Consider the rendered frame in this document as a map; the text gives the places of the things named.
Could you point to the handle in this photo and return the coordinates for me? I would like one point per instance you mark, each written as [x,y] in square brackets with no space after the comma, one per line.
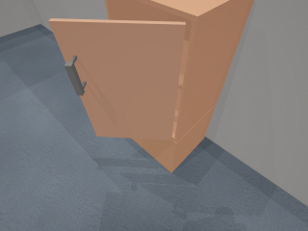
[74,77]

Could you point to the cupboard door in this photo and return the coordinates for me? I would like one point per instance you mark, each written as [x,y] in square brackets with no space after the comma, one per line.
[131,69]

